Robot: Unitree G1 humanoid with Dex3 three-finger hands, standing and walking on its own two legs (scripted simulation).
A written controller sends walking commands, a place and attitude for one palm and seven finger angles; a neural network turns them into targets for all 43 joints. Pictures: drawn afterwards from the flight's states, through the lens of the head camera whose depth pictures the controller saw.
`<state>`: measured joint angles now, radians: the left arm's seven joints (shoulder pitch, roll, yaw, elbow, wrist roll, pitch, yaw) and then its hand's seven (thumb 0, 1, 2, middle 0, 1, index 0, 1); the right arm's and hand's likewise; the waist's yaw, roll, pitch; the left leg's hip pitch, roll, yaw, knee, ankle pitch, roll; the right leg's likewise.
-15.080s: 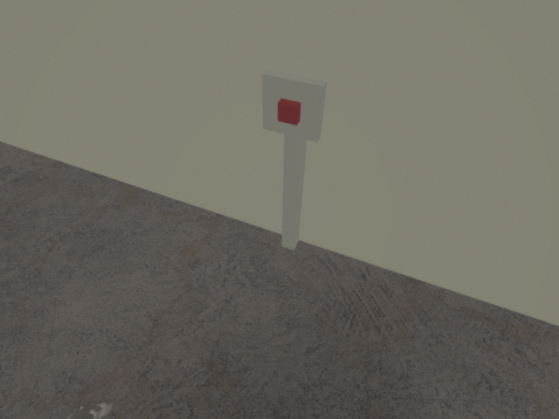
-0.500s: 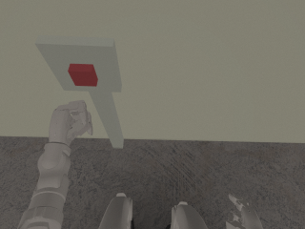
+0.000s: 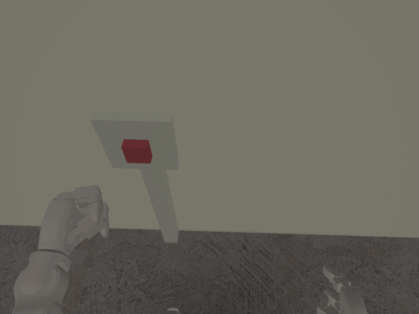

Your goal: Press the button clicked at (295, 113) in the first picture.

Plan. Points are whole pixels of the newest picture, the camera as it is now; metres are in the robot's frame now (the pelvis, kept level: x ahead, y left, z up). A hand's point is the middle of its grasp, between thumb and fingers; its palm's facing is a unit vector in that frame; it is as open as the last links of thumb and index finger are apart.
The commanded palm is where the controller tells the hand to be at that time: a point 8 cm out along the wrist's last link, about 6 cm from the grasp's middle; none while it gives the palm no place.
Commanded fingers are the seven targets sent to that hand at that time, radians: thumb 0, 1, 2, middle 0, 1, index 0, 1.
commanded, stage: draw the hand back to the body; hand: left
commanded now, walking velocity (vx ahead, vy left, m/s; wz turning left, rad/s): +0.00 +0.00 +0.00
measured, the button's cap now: (137, 150) +0.48 +0.20 +0.00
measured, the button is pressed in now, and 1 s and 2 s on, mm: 0 0 0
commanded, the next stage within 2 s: step back with the hand held close in 0.94 s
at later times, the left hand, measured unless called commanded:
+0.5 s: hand (37, 208) +0.23 +0.24 +0.17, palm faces +0.35 -0.86 -0.38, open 3.1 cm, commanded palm +0.18 +0.29 +0.20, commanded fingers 0.00 0.90 0.90 -1.30 -1.50 -1.30 -1.50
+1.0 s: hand (13, 224) +0.19 +0.23 +0.21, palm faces +0.40 -0.83 -0.40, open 3.1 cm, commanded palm +0.14 +0.28 +0.23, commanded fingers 0.00 0.90 0.90 -1.30 -1.50 -1.30 -1.50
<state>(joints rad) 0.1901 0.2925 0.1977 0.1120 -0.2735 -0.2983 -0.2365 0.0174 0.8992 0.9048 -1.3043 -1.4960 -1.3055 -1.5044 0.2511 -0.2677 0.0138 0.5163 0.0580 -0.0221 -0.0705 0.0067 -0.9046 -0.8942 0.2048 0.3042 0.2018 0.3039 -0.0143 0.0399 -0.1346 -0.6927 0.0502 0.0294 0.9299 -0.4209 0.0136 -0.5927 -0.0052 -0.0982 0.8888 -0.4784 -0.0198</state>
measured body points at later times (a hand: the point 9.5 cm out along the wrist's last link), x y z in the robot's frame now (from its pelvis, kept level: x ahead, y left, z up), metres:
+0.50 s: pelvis +0.03 +0.01 +0.05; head +0.02 -0.01 +0.50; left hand +0.20 +0.29 +0.20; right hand +0.23 -0.20 -0.03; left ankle +0.02 +0.11 -0.69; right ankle -0.02 -0.11 -0.69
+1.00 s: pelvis +0.02 -0.01 +0.05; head +0.00 -0.03 +0.50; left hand +0.17 +0.28 +0.23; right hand +0.21 -0.23 -0.03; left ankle +0.02 +0.11 -0.69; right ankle -0.02 -0.11 -0.69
